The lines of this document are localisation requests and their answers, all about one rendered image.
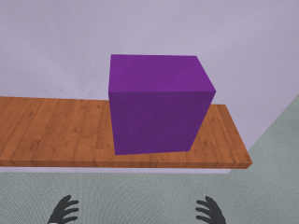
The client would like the table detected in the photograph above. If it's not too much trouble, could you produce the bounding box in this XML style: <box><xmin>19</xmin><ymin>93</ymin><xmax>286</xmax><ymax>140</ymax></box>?
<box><xmin>0</xmin><ymin>96</ymin><xmax>253</xmax><ymax>169</ymax></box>

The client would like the robot right hand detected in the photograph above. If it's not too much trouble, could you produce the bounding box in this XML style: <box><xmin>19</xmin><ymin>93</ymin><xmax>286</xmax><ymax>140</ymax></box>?
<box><xmin>195</xmin><ymin>196</ymin><xmax>226</xmax><ymax>224</ymax></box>

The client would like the robot left hand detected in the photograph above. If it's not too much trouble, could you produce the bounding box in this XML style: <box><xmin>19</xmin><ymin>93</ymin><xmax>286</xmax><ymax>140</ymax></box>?
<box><xmin>47</xmin><ymin>194</ymin><xmax>79</xmax><ymax>224</ymax></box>

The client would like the carton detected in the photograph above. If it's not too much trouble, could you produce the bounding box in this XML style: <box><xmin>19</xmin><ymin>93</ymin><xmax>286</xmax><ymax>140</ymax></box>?
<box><xmin>108</xmin><ymin>54</ymin><xmax>216</xmax><ymax>155</ymax></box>

